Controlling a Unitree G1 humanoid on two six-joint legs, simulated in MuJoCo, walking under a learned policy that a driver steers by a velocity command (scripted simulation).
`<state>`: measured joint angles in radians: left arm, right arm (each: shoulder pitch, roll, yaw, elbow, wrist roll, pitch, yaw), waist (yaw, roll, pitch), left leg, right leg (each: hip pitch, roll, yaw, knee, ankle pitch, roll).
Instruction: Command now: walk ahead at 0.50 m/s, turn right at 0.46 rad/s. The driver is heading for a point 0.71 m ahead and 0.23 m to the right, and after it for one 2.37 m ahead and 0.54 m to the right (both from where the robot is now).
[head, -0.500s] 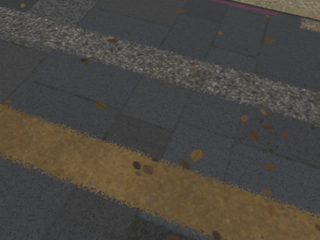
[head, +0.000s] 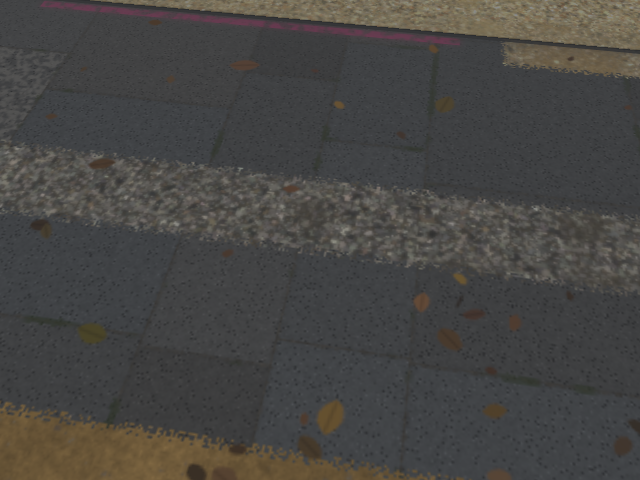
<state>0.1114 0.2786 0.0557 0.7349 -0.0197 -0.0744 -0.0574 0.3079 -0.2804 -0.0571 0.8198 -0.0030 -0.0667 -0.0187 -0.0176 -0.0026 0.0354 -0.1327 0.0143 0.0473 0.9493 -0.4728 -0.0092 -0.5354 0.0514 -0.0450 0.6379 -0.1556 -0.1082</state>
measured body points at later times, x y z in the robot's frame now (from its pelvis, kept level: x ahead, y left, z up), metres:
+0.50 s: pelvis +0.29 +0.02 +0.01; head +0.31 +0.01 +0.46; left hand +0.42 +0.27 -0.11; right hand +0.43 -0.28 -0.05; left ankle +0.40 +0.10 -0.71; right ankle +0.12 -0.07 -0.66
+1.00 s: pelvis +0.51 -0.12 +0.00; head +0.54 -0.15 +0.45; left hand +0.84 -0.05 -0.07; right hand +0.36 -0.38 -0.13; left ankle +0.42 +0.10 -0.67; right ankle +0.55 -0.25 -0.72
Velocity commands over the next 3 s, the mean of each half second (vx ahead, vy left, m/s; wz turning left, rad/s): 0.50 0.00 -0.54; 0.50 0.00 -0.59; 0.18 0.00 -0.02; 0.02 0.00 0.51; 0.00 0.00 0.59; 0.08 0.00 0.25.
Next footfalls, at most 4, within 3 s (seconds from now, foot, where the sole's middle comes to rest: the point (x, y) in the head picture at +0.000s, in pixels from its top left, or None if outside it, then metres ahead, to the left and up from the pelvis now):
0.44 left None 0.44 0.09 -0.75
0.96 right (463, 407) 0.58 -0.27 -0.75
1.46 left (411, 310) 0.82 -0.19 -0.75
1.88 right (506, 357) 0.69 -0.38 -0.75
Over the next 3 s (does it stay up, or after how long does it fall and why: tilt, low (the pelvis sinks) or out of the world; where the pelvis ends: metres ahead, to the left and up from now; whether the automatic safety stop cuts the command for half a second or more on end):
stays up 0.72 -0.22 0.03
